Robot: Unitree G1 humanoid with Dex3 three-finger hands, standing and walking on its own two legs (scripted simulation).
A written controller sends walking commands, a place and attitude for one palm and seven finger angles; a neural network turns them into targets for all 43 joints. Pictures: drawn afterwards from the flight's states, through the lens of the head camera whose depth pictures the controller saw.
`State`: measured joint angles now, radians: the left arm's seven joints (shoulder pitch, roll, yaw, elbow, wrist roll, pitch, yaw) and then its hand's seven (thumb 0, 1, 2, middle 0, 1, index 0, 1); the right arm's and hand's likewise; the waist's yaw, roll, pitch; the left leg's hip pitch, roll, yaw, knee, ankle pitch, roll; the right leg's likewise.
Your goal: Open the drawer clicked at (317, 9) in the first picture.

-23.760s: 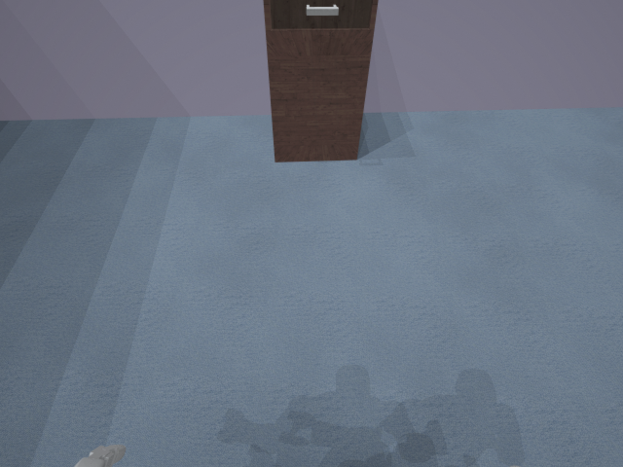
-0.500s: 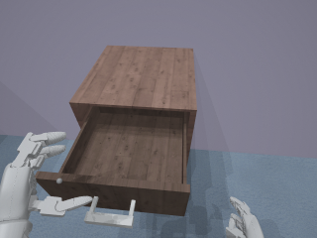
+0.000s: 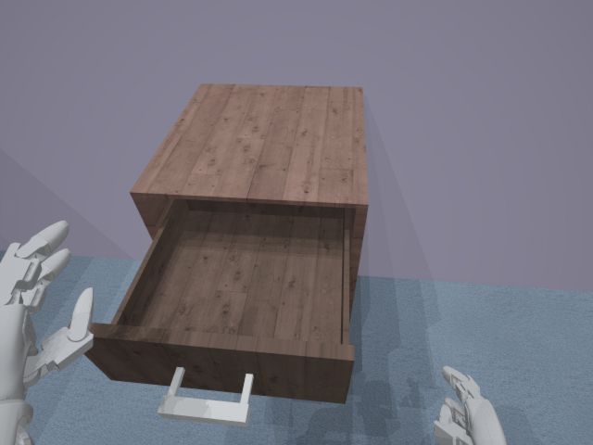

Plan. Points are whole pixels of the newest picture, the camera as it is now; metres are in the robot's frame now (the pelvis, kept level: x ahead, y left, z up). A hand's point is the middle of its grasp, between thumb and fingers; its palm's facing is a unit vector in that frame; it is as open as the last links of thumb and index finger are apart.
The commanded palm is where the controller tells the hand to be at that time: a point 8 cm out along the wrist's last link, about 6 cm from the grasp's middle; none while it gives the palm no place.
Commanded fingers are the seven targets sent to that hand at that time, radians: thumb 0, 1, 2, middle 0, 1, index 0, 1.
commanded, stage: draw the hand back to the body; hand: left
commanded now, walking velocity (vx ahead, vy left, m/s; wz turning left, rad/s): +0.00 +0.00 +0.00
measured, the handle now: (209, 394) +0.19 +0.15 -0.04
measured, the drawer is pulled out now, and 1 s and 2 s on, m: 0.27 0.27 0.27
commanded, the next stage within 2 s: step back with the hand held close in 0.16 s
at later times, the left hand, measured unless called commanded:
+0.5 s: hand (104, 319) +0.20 +0.22 +0.15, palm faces +0.30 -0.82 -0.49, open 7.4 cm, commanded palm +0.13 +0.27 +0.17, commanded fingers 0.00 0.90 0.90 -0.20 -0.30 -0.20 -0.30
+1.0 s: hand (62, 378) +0.14 +0.24 +0.15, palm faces +0.34 -0.82 -0.45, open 7.4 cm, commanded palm +0.07 +0.28 +0.17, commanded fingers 0.00 0.90 0.90 -0.20 -0.30 -0.20 -0.30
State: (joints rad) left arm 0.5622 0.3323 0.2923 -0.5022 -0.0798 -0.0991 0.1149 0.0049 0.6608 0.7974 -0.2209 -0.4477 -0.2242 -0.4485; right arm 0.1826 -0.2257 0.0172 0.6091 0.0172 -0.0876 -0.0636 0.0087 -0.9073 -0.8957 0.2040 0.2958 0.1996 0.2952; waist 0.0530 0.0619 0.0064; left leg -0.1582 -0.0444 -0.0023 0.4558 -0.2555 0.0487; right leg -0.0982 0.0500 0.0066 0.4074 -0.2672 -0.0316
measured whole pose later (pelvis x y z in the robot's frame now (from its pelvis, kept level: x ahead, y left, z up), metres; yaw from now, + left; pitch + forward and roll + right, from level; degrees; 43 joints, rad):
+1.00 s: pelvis -0.06 +0.00 -0.01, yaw +0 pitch +2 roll -1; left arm 0.65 0.36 0.35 -0.61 -0.05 -0.20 0.15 0.01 0.89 0.90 -0.21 -0.30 -0.21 -0.30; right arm 0.20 -0.19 -0.01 0.56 0.01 -0.04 -0.04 0.01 -0.91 -0.90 0.21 0.30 0.20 0.30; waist 0.00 0.02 0.03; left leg -0.42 -0.04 0.00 0.67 -0.33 0.03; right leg -0.36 0.05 0.01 0.57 -0.25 -0.03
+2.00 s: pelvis -0.27 -0.01 -0.01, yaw -2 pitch -1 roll -1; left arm 0.64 0.37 0.36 -0.59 -0.04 -0.21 0.17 0.01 0.89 0.90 -0.21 -0.30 -0.21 -0.30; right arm 0.23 -0.19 0.01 0.58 0.00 -0.09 -0.05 0.01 -0.91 -0.90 0.20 0.30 0.20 0.30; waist -0.01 0.00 0.00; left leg -0.31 0.00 -0.01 0.59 -0.35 0.04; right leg -0.28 0.01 -0.08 0.50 -0.26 -0.04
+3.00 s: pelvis -0.26 +0.01 +0.00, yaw -3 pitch -2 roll +0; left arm 0.31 0.16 0.01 1.11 0.01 0.02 0.03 0.00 0.92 0.90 -0.19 -0.30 -0.20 -0.30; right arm 0.30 -0.14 0.00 1.09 -0.01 0.00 -0.03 0.00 -0.91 -0.90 0.20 0.30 0.20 0.29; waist 0.00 0.01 0.08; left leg -0.16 0.00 0.04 0.43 -0.23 0.03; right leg -0.16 0.01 -0.03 0.41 -0.21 -0.01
